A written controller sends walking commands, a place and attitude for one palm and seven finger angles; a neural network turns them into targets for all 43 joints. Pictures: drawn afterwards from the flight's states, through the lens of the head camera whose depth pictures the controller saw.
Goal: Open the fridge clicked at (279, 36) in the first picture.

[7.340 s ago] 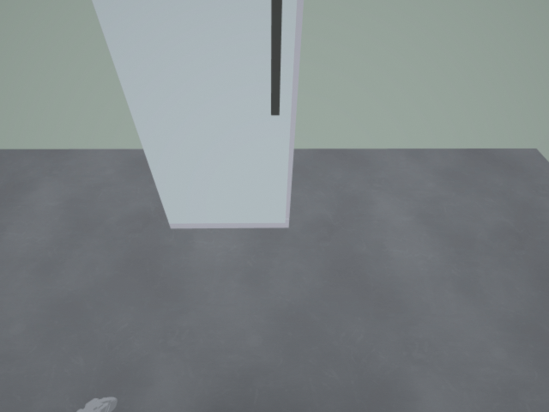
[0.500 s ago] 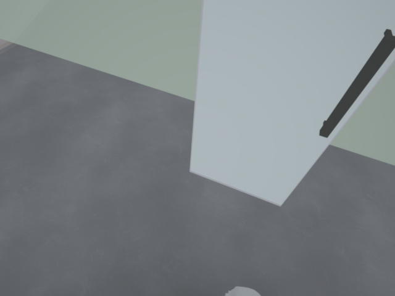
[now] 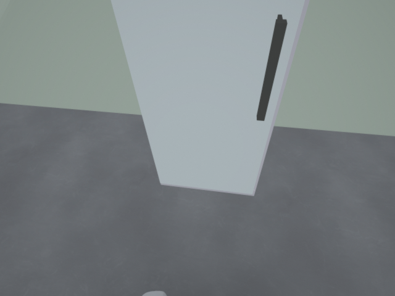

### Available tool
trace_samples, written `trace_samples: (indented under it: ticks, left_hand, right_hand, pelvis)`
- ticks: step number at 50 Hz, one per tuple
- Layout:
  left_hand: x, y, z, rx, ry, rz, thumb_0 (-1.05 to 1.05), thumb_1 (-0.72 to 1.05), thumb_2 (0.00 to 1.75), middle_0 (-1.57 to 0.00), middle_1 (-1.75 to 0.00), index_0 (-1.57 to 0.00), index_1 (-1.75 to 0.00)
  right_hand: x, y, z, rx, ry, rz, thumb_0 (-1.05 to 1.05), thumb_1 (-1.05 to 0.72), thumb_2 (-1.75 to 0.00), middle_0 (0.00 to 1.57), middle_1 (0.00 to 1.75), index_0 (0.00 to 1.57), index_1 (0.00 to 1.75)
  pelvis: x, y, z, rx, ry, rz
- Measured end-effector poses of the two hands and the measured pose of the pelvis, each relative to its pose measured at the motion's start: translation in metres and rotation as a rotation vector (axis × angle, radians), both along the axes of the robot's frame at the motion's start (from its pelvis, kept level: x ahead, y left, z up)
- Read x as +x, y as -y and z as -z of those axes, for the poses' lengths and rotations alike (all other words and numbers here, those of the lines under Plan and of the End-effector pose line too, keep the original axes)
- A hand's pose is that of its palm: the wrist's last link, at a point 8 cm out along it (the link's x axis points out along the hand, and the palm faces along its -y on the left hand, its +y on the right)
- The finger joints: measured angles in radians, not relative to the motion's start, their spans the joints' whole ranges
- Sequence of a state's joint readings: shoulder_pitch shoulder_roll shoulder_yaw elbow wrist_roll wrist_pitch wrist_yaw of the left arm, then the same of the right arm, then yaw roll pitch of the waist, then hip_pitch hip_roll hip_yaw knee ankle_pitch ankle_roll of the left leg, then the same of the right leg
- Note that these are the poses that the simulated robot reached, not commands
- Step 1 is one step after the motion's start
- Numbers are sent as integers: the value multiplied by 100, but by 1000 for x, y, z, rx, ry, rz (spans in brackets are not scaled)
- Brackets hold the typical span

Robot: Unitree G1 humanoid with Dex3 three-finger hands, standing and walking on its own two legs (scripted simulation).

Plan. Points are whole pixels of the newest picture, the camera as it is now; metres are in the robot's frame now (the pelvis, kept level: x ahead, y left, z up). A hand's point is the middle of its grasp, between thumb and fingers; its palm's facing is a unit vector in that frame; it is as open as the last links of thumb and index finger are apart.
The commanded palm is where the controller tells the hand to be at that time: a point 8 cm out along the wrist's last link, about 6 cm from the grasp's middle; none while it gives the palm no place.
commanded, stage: turn to face it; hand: right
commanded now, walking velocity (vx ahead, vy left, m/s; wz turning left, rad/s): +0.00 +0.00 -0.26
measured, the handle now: (268, 73) +0.72 -0.19 +0.07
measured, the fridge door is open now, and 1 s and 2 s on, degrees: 0 0 0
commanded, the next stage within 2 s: take the last steps up to it in 0.02 s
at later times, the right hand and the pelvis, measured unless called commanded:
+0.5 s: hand out of the picture -0.05 -0.11 -0.16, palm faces +0.21 +0.96 -0.20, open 7.4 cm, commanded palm none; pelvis +0.02 +0.04 +0.00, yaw -7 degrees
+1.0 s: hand out of the picture +0.15 -0.22 -0.18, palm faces +0.17 +0.97 -0.18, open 7.4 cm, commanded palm none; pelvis +0.14 -0.03 +0.00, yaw -5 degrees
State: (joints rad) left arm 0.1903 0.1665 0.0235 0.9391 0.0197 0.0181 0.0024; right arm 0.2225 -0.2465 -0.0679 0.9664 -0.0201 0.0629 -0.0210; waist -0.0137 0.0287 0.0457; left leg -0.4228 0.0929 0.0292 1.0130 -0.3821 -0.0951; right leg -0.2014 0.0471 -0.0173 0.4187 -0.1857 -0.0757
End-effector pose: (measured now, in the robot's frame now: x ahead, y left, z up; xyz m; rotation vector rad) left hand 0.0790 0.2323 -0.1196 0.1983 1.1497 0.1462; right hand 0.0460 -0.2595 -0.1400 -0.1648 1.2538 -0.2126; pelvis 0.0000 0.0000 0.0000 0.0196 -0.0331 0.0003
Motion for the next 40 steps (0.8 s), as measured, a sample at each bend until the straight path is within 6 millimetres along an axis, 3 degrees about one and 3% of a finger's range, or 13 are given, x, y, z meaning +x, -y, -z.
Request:
trace_samples:
  ticks: [7, 11, 15, 21, 27, 33, 37, 40]
  left_hand:
    - [-47, -18, 21, -27, -109, -33, 1, 91, 90, -21, -30, -20, -30]
    - [-71, -35, 38, -54, -165, -42, 1, 91, 90, -21, -30, -20, -30]
    - [-80, -46, 36, -73, -216, -27, 1, 91, 90, -20, -30, -20, -30]
    - [-69, -54, 28, -72, -223, -12, 1, 91, 90, -20, -30, -20, -30]
    - [-30, -41, 26, -53, -232, 48, 1, 91, 90, -20, -30, -19, -29]
    - [54, 2, 22, -38, -127, 142, 1, 91, 90, -20, -30, -19, -29]
    - [108, 38, 23, -26, 10, 165, 1, 91, 90, -20, -30, -20, -29]
    - [119, 55, 16, -40, 59, 124, 1, 91, 90, -20, -30, -20, -30]
  right_hand:
    - [9, -28, -7, -7, 53, -7, 1, -90, -90, 20, 30, 20, 30]
    - [3, -50, -8, -23, 88, -6, 1, -90, -90, 20, 30, 20, 30]
    - [-26, -71, -15, -8, 65, 34, 1, -90, -90, 20, 30, 20, 30]
    - [-81, -89, -14, 22, -69, 115, 1, -91, -90, 21, 30, 20, 30]
    - [-127, -105, -8, 88, -206, 211, 1, -91, -90, 20, 30, 20, 30]
    - [-153, -106, 1, 170, -350, 288, 1, -90, -90, 20, 30, 20, 30]
    - [-147, -89, 16, 212, -426, 282, 1, -90, -90, 21, 30, 20, 30]
    - [-112, -63, 19, 199, -405, 229, 1, -90, -90, 21, 30, 20, 30]
  pelvis:
    - [-10, -17, 3, -20, -9, 39]
    - [-14, -34, 10, -42, -11, 56]
    - [-10, -44, 2, -47, -3, 69]
    - [3, -48, -6, -45, -2, 102]
    - [23, -37, -4, -26, -13, 129]
    - [50, -9, 3, -10, -23, 139]
    - [69, 15, 18, -8, -12, 116]
    - [83, 25, 13, -12, 5, 88]
